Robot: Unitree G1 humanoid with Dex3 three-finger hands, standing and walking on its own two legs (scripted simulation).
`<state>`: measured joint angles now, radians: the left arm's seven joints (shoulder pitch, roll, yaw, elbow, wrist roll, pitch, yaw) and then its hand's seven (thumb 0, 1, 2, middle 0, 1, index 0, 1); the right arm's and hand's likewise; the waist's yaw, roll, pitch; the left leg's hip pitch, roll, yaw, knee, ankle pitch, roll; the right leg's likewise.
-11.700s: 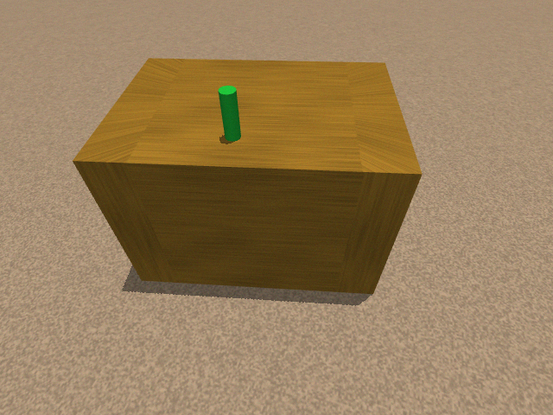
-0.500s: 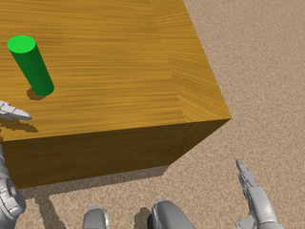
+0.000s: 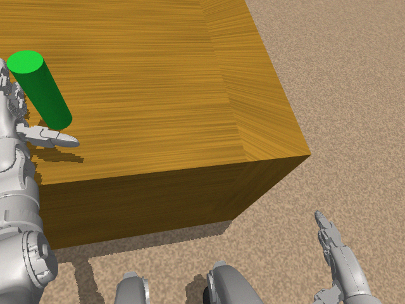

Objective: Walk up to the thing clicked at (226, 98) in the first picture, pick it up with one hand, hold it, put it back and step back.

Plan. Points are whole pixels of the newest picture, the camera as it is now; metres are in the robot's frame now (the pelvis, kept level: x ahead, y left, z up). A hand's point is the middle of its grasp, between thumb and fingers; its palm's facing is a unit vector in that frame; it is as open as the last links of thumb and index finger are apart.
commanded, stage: rest palm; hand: left
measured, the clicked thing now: (44, 95) +0.52 +0.23 +0.06
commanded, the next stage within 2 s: close in 0.18 s
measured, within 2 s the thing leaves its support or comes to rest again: leaves its support in 1.30 s
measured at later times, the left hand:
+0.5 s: hand (54, 104) +0.51 +0.22 +0.03, palm faces +0.22 -0.98 +0.01, open 15.9 cm
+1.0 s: hand (57, 104) +0.51 +0.22 +0.03, palm faces +0.20 -0.98 -0.01, open 6.7 cm
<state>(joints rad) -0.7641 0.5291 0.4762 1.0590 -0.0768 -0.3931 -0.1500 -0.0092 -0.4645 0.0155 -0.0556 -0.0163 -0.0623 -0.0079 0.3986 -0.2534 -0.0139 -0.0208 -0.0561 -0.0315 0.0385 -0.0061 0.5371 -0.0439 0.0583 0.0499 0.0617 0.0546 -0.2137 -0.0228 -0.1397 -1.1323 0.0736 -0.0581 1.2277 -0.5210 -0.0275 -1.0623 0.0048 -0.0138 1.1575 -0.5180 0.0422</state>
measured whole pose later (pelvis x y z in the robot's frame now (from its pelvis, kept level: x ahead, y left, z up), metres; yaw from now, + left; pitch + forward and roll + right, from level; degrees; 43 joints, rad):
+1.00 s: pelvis +0.01 +0.00 +0.00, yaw -1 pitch +25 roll -4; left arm -0.77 0.51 0.48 1.07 -0.05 -0.41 -0.07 -0.01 0.04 0.74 -0.98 -0.92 -1.03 -0.91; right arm 0.38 -0.25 -0.03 -0.05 -0.05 0.03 0.05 -0.01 0.52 -0.04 0.06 0.05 0.06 0.05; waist -0.23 -0.01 -0.15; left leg -1.13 0.08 -0.05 1.22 -0.53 -0.03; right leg -1.07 0.01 -0.01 1.15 -0.52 0.04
